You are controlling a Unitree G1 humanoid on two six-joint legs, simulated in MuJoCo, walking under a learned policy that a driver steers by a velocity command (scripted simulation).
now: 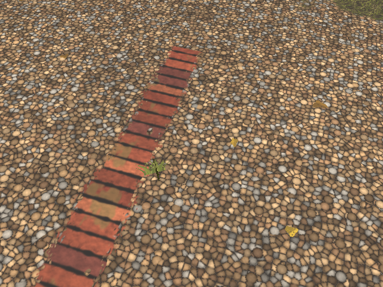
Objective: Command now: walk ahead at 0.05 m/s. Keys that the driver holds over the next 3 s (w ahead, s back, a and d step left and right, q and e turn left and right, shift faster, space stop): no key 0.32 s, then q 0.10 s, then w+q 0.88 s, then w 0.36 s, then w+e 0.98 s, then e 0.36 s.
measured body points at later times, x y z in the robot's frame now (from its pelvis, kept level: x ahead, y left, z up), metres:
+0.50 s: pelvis +0.06 -0.02 +0.00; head +0.08 -0.02 +0.45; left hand +0.07 +0.25 -0.15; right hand +0.16 -0.28 -0.14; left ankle +0.09 +0.08 -0.72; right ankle +0.03 -0.14 -0.73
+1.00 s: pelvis +0.24 +0.09 +0.02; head +0.26 +0.12 +0.47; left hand +0.36 +0.40 -0.08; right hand +0.34 -0.16 -0.11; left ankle +0.15 +0.15 -0.73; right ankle +0.45 -0.03 -0.67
